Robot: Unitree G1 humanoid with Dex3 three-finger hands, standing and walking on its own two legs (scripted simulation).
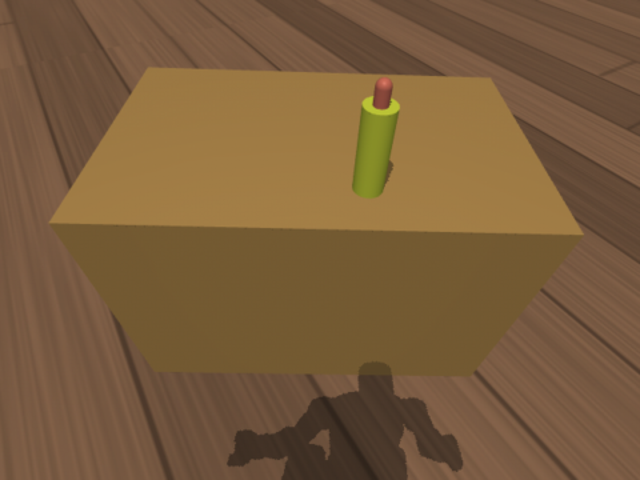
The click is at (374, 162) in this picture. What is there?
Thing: necked bottle
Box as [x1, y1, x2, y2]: [352, 77, 399, 197]
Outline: 386,77 382,77 376,82 374,95 364,99 362,102 352,188 358,195 363,197 375,197 379,195 382,191 399,108 398,103 390,97 392,84 391,81
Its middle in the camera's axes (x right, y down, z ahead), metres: +0.11 -0.19 +0.75
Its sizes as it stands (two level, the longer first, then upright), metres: 0.067 0.067 0.243
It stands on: a support 0.70 m high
